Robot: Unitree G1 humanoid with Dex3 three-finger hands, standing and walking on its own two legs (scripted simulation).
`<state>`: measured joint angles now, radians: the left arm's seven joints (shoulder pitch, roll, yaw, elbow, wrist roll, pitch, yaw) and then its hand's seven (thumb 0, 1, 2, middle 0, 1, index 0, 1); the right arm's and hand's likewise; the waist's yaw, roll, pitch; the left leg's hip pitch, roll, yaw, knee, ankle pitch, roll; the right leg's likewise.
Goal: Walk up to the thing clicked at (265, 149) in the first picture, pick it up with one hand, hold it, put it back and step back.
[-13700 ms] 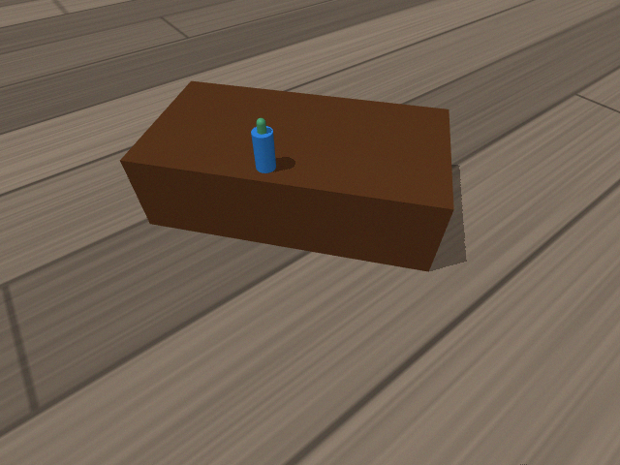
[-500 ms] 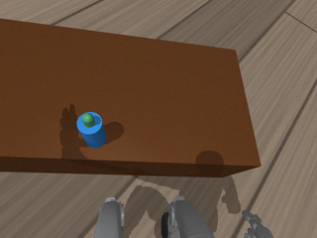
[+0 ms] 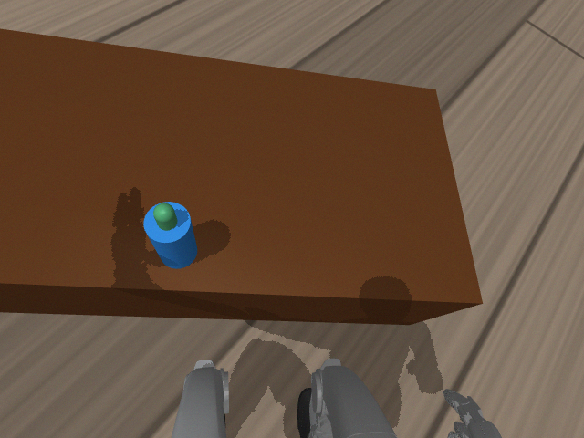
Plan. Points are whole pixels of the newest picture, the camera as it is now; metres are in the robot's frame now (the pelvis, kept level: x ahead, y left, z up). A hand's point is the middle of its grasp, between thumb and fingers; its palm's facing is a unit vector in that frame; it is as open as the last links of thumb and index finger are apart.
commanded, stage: go down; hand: left
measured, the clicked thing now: (171, 233) +0.45 +0.18 -0.20
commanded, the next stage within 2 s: approach in 0.40 s
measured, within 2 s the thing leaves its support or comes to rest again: neither
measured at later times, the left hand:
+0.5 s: hand out of the picture +0.41 +0.39 +0.07, palm faces +0.14 -0.99 +0.03, open 16.8 cm
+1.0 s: hand (59, 231) +0.42 +0.32 -0.11, palm faces +0.06 -1.00 +0.06, open 17.7 cm
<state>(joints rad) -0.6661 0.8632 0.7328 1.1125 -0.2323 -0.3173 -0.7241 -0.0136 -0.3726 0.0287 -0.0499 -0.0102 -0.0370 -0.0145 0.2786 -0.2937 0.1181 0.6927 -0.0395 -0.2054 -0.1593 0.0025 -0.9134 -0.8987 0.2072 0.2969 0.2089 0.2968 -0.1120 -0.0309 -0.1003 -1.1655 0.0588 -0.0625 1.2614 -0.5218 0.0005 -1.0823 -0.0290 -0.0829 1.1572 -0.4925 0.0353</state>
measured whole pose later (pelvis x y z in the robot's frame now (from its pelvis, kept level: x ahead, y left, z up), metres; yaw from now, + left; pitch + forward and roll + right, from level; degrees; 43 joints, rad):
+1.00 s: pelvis -0.02 -0.01 -0.11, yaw -2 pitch +34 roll -6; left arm -0.72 0.76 0.70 1.19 -0.24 -0.52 -0.71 -0.02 -0.57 0.02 -0.04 -0.05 -0.04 -0.04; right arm 0.19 -0.31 0.11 0.68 -0.08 -0.21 -0.10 0.00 -0.89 -0.89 0.20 0.30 0.21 0.30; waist -0.15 -0.04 -0.15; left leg -1.64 0.05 -0.09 1.69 -0.64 -0.02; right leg -1.57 -0.04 -0.08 1.61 -0.63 0.02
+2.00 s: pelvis -0.05 -0.02 -0.21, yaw -2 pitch +35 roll -4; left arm -0.75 0.41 0.44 0.91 -0.11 -0.48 -0.19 -0.02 -0.61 0.00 -0.06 -0.05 -0.08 -0.03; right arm 0.18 -0.27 0.02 0.66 -0.05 -0.04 0.02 0.00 -0.92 -0.90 0.20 0.30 0.20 0.30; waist -0.13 0.01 -0.17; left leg -1.95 0.05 -0.08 2.00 -0.67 -0.02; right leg -1.91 -0.03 -0.04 1.96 -0.67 0.02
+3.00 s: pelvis -0.06 -0.02 -0.23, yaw -2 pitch +34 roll -4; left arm -0.83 0.44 0.39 1.01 -0.09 -0.54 -0.17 -0.02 -0.26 0.64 -0.73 -0.75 -0.73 -0.76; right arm 0.17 -0.27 0.03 0.66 -0.06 0.01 0.04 0.00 -0.91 -0.89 0.20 0.30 0.20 0.30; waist -0.13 0.00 -0.15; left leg -2.02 0.03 -0.08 2.08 -0.66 -0.02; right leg -1.97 -0.04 -0.02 2.04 -0.67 0.02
